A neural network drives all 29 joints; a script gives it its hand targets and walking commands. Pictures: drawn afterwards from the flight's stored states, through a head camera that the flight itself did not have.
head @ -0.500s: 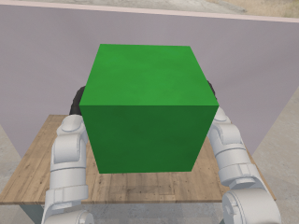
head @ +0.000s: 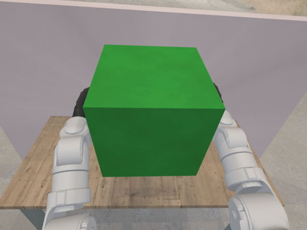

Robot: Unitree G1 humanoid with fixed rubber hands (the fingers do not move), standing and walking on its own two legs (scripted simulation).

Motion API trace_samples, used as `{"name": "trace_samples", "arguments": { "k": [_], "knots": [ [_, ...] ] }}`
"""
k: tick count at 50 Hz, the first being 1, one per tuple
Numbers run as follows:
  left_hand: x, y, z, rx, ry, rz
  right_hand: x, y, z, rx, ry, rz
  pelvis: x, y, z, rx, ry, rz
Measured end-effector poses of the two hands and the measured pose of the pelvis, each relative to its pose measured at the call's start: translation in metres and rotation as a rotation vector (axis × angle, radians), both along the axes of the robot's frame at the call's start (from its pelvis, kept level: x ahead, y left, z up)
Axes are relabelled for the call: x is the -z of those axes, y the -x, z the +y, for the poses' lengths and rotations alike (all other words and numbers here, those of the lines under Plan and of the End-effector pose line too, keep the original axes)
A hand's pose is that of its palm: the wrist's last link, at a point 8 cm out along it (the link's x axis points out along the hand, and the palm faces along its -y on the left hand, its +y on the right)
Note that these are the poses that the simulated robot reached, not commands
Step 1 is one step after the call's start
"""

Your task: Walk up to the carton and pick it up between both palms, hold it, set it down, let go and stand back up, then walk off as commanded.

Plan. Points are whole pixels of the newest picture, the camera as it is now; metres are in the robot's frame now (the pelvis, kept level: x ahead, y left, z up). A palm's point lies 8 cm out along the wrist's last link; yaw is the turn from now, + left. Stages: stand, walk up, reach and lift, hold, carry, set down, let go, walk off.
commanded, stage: hold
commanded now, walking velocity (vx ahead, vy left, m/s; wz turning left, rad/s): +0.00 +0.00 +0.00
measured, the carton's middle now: (150, 110) +0.38 +0.00 +0.17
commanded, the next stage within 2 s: none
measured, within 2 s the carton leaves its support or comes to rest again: neither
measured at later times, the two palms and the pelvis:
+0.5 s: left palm (81, 118) +0.35 +0.17 +0.17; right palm (213, 110) +0.37 -0.17 +0.18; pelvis +0.01 +0.00 +0.00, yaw +0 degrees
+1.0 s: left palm (80, 119) +0.34 +0.17 +0.17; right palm (214, 110) +0.36 -0.17 +0.19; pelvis +0.00 +0.00 +0.00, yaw +0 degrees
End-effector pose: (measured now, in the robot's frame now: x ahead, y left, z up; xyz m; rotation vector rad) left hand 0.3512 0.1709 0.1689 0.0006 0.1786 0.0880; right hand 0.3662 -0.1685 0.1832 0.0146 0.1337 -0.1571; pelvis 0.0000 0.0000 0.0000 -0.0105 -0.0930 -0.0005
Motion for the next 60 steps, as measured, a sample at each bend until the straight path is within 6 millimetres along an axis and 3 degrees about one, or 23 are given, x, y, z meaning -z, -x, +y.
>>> {"name": "trace_samples", "arguments": {
  "k": [28,60],
  "knots": [
    [0.002,0.001,0.001,-0.002,-0.006,-0.011,0.001,0.000,0.002,-0.003,-0.010,-0.012,0.000,-0.012,0.001,0.000,0.004,-0.006],
    [-0.004,0.005,0.001,-0.001,0.001,0.000,-0.003,0.006,0.001,0.002,-0.009,-0.002,0.000,0.005,0.001,0.004,-0.001,-0.007]
  ]
}}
